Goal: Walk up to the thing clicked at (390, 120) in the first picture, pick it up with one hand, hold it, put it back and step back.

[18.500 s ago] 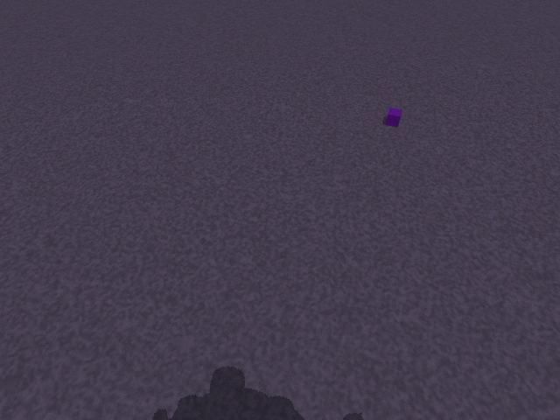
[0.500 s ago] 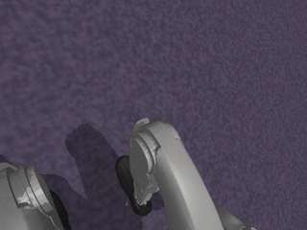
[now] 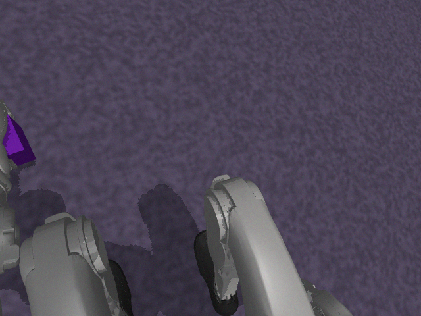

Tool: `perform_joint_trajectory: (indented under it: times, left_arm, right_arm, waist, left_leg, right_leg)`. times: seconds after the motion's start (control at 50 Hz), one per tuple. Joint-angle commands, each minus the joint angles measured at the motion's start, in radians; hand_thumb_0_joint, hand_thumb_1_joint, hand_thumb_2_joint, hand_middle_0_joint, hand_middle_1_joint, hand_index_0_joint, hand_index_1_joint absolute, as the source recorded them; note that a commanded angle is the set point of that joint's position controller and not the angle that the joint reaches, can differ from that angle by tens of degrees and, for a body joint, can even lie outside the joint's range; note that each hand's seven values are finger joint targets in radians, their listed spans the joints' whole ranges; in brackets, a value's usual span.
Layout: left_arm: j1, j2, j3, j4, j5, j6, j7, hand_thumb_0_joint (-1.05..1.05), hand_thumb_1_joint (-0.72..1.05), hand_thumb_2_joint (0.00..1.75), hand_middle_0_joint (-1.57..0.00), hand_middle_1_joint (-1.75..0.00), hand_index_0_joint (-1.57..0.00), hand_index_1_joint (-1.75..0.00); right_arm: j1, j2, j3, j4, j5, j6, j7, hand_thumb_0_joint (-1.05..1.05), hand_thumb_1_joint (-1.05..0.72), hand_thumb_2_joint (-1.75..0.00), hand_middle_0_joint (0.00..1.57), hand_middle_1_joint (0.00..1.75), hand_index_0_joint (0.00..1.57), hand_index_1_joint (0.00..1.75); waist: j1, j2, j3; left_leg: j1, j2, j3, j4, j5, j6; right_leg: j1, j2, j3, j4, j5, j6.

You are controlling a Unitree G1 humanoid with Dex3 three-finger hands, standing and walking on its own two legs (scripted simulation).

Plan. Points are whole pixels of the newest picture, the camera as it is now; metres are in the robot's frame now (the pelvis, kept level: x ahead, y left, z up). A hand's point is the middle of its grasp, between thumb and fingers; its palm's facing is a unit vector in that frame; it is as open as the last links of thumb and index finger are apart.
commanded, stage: settle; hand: left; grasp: from above
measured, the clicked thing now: (1, 145) +0.46 +0.32 -0.19
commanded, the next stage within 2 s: lift in 0.20 s
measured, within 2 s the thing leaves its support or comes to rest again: neither
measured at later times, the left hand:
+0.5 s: hand out of the picture +0.44 +0.32 -0.10, palm faces -0.40 -0.15 -0.91, open 10.5 cm
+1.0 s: hand out of the picture +0.37 +0.32 +0.06, palm faces -0.38 -0.16 -0.91, open 10.5 cm
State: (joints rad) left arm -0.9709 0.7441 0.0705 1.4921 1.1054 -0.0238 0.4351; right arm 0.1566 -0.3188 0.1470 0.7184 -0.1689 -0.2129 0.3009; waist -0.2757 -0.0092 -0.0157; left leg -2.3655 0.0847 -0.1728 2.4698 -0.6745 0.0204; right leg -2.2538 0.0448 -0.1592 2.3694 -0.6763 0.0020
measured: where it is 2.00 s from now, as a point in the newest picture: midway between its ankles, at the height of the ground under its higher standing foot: (173, 305)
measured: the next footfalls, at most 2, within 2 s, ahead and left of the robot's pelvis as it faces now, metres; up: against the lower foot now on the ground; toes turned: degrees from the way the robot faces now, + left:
none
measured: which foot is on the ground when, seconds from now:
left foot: down 0.00-1.00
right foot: down 0.00-1.00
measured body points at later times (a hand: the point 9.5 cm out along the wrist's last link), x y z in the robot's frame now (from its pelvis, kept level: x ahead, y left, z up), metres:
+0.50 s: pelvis +0.00 +0.00 +0.03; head +0.21 +0.07 +0.42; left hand +0.46 +0.32 -0.05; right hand +0.06 -0.26 -0.08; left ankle +0.07 +0.13 -0.28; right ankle +0.10 -0.11 -0.28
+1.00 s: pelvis -0.01 +0.00 +0.15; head +0.15 +0.05 +0.57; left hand +0.39 +0.32 +0.11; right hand +0.13 -0.26 +0.03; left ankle +0.07 +0.13 -0.28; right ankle +0.10 -0.11 -0.28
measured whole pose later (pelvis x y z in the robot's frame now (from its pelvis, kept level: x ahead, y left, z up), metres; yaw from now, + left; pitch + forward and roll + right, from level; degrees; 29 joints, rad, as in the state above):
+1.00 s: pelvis -0.01 +0.00 +0.15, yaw +8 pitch +31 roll -5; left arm -0.61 0.55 -0.06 0.86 0.98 0.03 0.12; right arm 0.18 -0.26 0.00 0.67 -0.01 0.03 0.03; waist -0.11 0.04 -0.19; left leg -1.91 0.06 -0.06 1.96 -0.60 0.01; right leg -1.83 0.01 -0.07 1.93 -0.64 -0.01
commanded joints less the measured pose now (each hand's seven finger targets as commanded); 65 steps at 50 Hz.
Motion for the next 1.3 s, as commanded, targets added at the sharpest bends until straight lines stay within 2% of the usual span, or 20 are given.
perform_joint_trajectory:
  times: [0.0, 0.18, 0.24, 0.26, 0.28, 0.3, 0.32, 0.34, 0.36, 0.46, 0.6, 0.72, 0.78, 0.82, 0.92, 0.94, 1.0, 1.12, 1.18, 1.28]
  left_arm:
    - [-0.337, 0.221, 0.007, -0.173, -0.02, -0.018, -0.023, 0.0, 0.57, 0.92, -0.98, -0.82, -0.97, -0.82]
    - [-0.349, 0.255, 0.036, -0.284, 0.012, -0.048, -0.049, 0.0, 0.5, 0.9, -0.92, -0.79, -0.91, -0.8]
    - [-0.336, 0.229, 0.028, -0.298, 0.024, -0.035, -0.047, 0.0, 0.51, 0.93, -0.93, -0.78, -0.92, -0.79]
    - [-0.363, 0.237, 0.029, -0.314, 0.023, -0.033, -0.049, 0.0, 0.55, 0.85, -0.95, -0.82, -0.96, -0.81]
    - [-0.333, 0.21, 0.021, -0.298, 0.022, -0.024, -0.053, 0.0, 0.47, 0.87, -0.87, -0.74, -0.88, -0.73]
    - [-0.34, 0.227, 0.032, -0.324, 0.015, -0.02, -0.057, 0.0, 0.51, 0.81, -0.93, -0.78, -0.93, -0.77]
    - [-0.328, 0.2, 0.013, -0.308, 0.016, -0.011, -0.067, 0.0, 0.44, 0.86, -0.86, -0.7, -0.85, -0.7]
    - [-0.351, 0.239, 0.032, -0.344, 0.009, -0.01, -0.072, 0.0, 0.51, 0.81, -0.94, -0.76, -0.93, -0.76]
    - [-0.326, 0.198, 0.01, -0.333, 0.01, 0.0, -0.084, 0.0, 0.55, 0.85, -0.96, -0.72, -0.95, -0.73]
    - [-0.302, 0.178, -0.002, -0.413, -0.035, 0.011, -0.157, 0.0, 0.59, 0.86, -0.98, -0.72, -0.97, -0.73]
    - [-0.2, 0.129, -0.027, -0.551, -0.044, -0.001, -0.234, 0.0, 0.61, 0.89, -1.0, -0.71, -0.99, -0.72]
    - [-0.119, 0.141, -0.012, -0.678, -0.079, -0.001, -0.254, 0.0, 0.56, 0.86, -0.94, -0.74, -0.94, -0.74]
    - [-0.063, 0.101, -0.037, -0.714, -0.1, 0.009, -0.262, 0.0, 0.54, 0.84, -0.94, -0.7, -0.93, -0.71]
    - [-0.07, 0.113, -0.034, -0.78, -0.108, 0.019, -0.265, 0.0, 0.54, 0.84, -0.92, -0.72, -0.92, -0.72]
    - [0.01, 0.069, -0.059, -0.847, -0.132, 0.057, -0.273, 0.0, 0.55, 0.88, -0.93, -0.73, -0.93, -0.73]
    - [0.02, 0.089, -0.043, -0.86, -0.13, 0.066, -0.272, 0.0, 0.55, 0.86, -0.93, -0.72, -0.93, -0.72]
    - [0.065, 0.023, -0.084, -0.871, -0.138, 0.089, -0.282, 0.0, 0.56, 0.87, -0.94, -0.72, -0.93, -0.73]
    - [0.14, -0.014, -0.096, -0.915, -0.145, 0.126, -0.279, 0.0, 0.53, 0.86, -0.92, -0.71, -0.91, -0.72]
    - [0.158, -0.016, -0.106, -0.921, -0.149, 0.136, -0.277, 0.0, 0.54, 0.86, -0.94, -0.72, -0.93, -0.74]
    - [0.237, -0.085, -0.146, -0.848, -0.148, 0.151, -0.272, 0.0, 0.51, 0.84, -0.91, -0.72, -0.9, -0.73]
  right_arm:
    - [0.199, -0.248, -0.095, -0.002, 0.023, 0.024, -0.031, 0.0, -0.91, -0.9, 0.2, 0.3, 0.2, 0.3]
    - [0.21, -0.216, -0.113, -0.018, 0.036, 0.09, -0.087, 0.0, -0.9, -0.9, 0.2, 0.3, 0.2, 0.3]
    - [0.214, -0.212, -0.124, -0.015, 0.04, 0.109, -0.101, 0.0, -0.9, -0.9, 0.2, 0.3, 0.2, 0.3]
    - [0.212, -0.214, -0.126, -0.017, 0.045, 0.114, -0.105, 0.0, -0.93, -0.91, 0.2, 0.3, 0.2, 0.3]
    - [0.216, -0.211, -0.132, -0.015, 0.045, 0.119, -0.108, 0.0, -0.88, -0.89, 0.2, 0.3, 0.2, 0.3]
    - [0.212, -0.213, -0.137, -0.015, 0.051, 0.124, -0.114, 0.0, -0.93, -0.91, 0.2, 0.3, 0.2, 0.3]
    - [0.216, -0.21, -0.141, -0.016, 0.053, 0.129, -0.116, 0.0, -0.88, -0.89, 0.2, 0.3, 0.2, 0.3]
    - [0.22, -0.212, -0.142, -0.017, 0.057, 0.134, -0.121, 0.0, -0.93, -0.91, 0.2, 0.3, 0.2, 0.3]
    - [0.226, -0.209, -0.146, -0.018, 0.058, 0.139, -0.124, 0.0, -0.91, -0.91, 0.2, 0.3, 0.2, 0.3]
    - [0.232, -0.194, -0.171, -0.025, 0.078, 0.161, -0.145, 0.0, -0.91, -0.91, 0.2, 0.3, 0.2, 0.3]
    - [0.23, -0.178, -0.199, -0.052, 0.109, 0.191, -0.182, 0.0, -0.9, -0.9, 0.2, 0.3, 0.2, 0.3]
    - [0.208, -0.159, -0.21, -0.087, 0.13, 0.207, -0.22, 0.0, -0.9, -0.9, 0.2, 0.3, 0.2, 0.3]
    - [0.193, -0.149, -0.216, -0.094, 0.139, 0.208, -0.238, 0.0, -0.9, -0.9, 0.2, 0.3, 0.2, 0.3]
    - [0.185, -0.147, -0.221, -0.103, 0.146, 0.212, -0.252, 0.0, -0.9, -0.9, 0.2, 0.3, 0.2, 0.3]
    - [0.153, -0.13, -0.224, -0.114, 0.164, 0.218, -0.285, 0.0, -0.89, -0.9, 0.2, 0.3, 0.2, 0.3]
    - [0.146, -0.134, -0.225, -0.112, 0.168, 0.218, -0.292, 0.0, -0.89, -0.9, 0.2, 0.3, 0.2, 0.3]
    - [0.128, -0.122, -0.227, -0.107, 0.176, 0.217, -0.309, 0.0, -0.89, -0.9, 0.2, 0.3, 0.2, 0.3]
    - [0.112, -0.105, -0.223, -0.093, 0.195, 0.207, -0.338, 0.0, -0.89, -0.9, 0.2, 0.3, 0.2, 0.3]
    - [0.105, -0.088, -0.215, -0.083, 0.2, 0.199, -0.352, 0.0, -0.89, -0.9, 0.2, 0.3, 0.2, 0.3]
    - [0.092, -0.08, -0.21, -0.068, 0.208, 0.177, -0.369, 0.0, -0.89, -0.9, 0.2, 0.3, 0.2, 0.3]
  waist:
    - [-0.02, 0.263, -0.609]
    - [0.028, 0.309, -0.723]
    - [0.035, 0.325, -0.747]
    - [0.037, 0.347, -0.748]
    - [0.038, 0.349, -0.735]
    - [0.055, 0.358, -0.754]
    - [0.044, 0.36, -0.754]
    - [0.057, 0.354, -0.773]
    - [0.048, 0.34, -0.779]
    - [0.076, 0.32, -0.799]
    - [0.11, 0.273, -0.8]
    - [0.139, 0.202, -0.818]
    - [0.143, 0.19, -0.789]
    - [0.151, 0.198, -0.816]
    - [0.154, 0.187, -0.775]
    - [0.166, 0.195, -0.778]
    - [0.16, 0.195, -0.748]
    - [0.165, 0.174, -0.698]
    - [0.163, 0.14, -0.633]
    - [0.174, 0.136, -0.511]
  left_leg:
    - [0.405, -0.036, 0.063, -0.248, 0.101, 0.008]
    - [0.486, -0.043, 0.103, -0.266, 0.176, 0.0]
    - [0.54, -0.043, 0.107, -0.287, 0.193, -0.002]
    - [0.541, -0.046, 0.105, -0.301, 0.182, -0.003]
    - [0.565, -0.047, 0.106, -0.32, 0.176, -0.004]
    - [0.583, -0.047, 0.105, -0.334, 0.177, -0.005]
    - [0.602, -0.046, 0.104, -0.343, 0.184, -0.007]
    - [0.599, -0.045, 0.106, -0.343, 0.186, -0.003]
    - [0.623, -0.046, 0.109, -0.351, 0.199, -0.003]
    - [0.626, -0.053, 0.122, -0.404, 0.173, 0.002]
    - [0.701, -0.059, 0.128, -0.491, 0.163, 0.006]
    - [0.729, -0.068, 0.14, -0.567, 0.122, 0.014]
    - [0.776, -0.068, 0.138, -0.624, 0.104, 0.011]
    - [0.833, -0.068, 0.133, -0.665, 0.104, 0.01]
    - [0.936, -0.068, 0.127, -0.781, 0.086, 0.006]
    - [0.978, -0.067, 0.117, -0.818, 0.077, 0.003]
    - [1.073, -0.063, 0.109, -0.903, 0.09, 0.0]
    - [1.225, -0.069, 0.118, -1.054, 0.118, -0.003]
    - [1.26, -0.075, 0.132, -1.115, 0.126, 0.0]
    - [1.379, -0.069, 0.096, -1.279, 0.075, -0.01]
  right_leg:
    - [0.353, 0.056, 0.001, -0.275, 0.106, -0.038]
    - [0.421, 0.048, 0.032, -0.294, 0.177, -0.042]
    - [0.407, 0.044, 0.022, -0.294, 0.207, -0.045]
    - [0.385, 0.04, 0.019, -0.294, 0.195, -0.05]
    - [0.377, 0.036, 0.011, -0.297, 0.195, -0.05]
    - [0.363, 0.034, 0.006, -0.296, 0.199, -0.051]
    - [0.367, 0.035, 0.005, -0.298, 0.209, -0.053]
    - [0.377, 0.035, 0.011, -0.305, 0.207, -0.052]
    - [0.392, 0.033, 0.008, -0.313, 0.226, -0.05]
    - [0.431, 0.028, 0.033, -0.364, 0.189, -0.052]
    - [0.474, 0.018, 0.046, -0.444, 0.183, -0.05]
    - [0.578, 0.016, 0.082, -0.558, 0.117, -0.042]
    - [0.611, 0.016, 0.089, -0.612, 0.091, -0.042]
    - [0.645, 0.013, 0.09, -0.642, 0.096, -0.042]
    - [0.736, 0.011, 0.102, -0.748, 0.081, -0.037]
    - [0.757, 0.008, 0.1, -0.759, 0.083, -0.037]
    - [0.81, 0.008, 0.095, -0.818, 0.118, -0.035]
    - [0.97, 0.003, 0.113, -0.974, 0.142, -0.032]
    - [1.061, 0.005, 0.131, -1.064, 0.136, -0.03]
    - [1.141, 0.008, 0.135, -1.173, 0.109, -0.031]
